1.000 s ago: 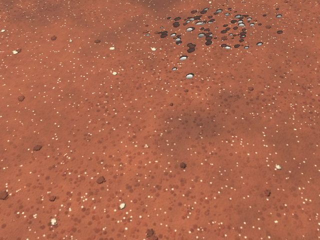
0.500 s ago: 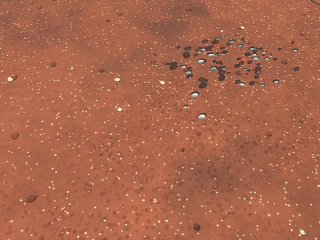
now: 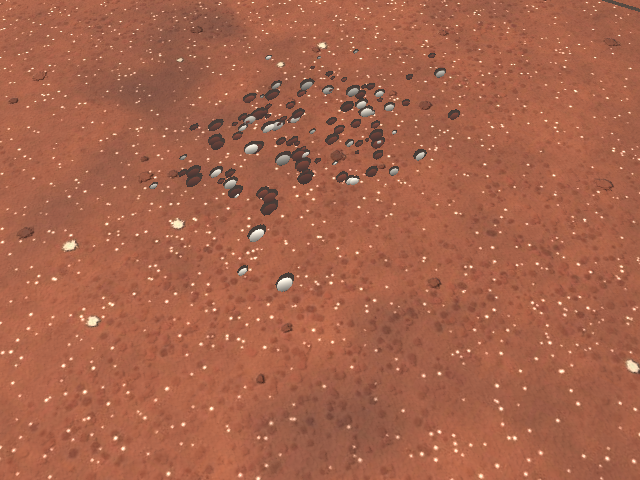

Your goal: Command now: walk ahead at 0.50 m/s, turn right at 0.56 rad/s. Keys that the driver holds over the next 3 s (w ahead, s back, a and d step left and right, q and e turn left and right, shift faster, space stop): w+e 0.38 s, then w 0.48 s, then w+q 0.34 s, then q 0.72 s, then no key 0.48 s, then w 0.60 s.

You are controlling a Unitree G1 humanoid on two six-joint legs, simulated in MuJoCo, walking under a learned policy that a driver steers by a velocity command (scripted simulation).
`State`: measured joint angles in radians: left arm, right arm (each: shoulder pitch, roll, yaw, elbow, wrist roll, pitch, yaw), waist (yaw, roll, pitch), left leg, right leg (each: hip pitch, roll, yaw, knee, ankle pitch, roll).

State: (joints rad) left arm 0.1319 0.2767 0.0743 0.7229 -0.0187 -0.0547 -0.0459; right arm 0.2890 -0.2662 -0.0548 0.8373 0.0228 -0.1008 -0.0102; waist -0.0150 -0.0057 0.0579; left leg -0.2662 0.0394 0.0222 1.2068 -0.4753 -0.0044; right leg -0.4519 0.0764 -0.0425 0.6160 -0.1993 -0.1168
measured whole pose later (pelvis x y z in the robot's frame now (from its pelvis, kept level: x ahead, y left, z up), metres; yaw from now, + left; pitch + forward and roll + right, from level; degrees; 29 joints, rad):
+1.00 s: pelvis +0.51 -0.10 +0.01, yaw -18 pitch +2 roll +1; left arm 0.15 0.25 0.04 0.67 0.00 -0.08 -0.03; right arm 0.34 -0.30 -0.05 0.85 0.03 -0.07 0.01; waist -0.03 0.03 0.01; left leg -0.39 0.03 -0.05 1.11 -0.40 0.02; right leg -0.36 0.01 -0.05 0.51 -0.19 -0.05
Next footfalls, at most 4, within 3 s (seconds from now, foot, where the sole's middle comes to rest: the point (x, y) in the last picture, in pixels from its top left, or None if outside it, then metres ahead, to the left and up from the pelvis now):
0.40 left None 0.42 0.10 -0.76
0.88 right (437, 415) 0.57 -0.22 -0.76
1.40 left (357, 284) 0.89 -0.07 -0.76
1.88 right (446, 279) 0.90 -0.29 -0.76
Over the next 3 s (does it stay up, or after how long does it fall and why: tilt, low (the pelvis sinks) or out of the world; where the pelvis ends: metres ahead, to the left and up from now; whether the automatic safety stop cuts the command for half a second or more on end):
stays up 0.97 -0.17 0.03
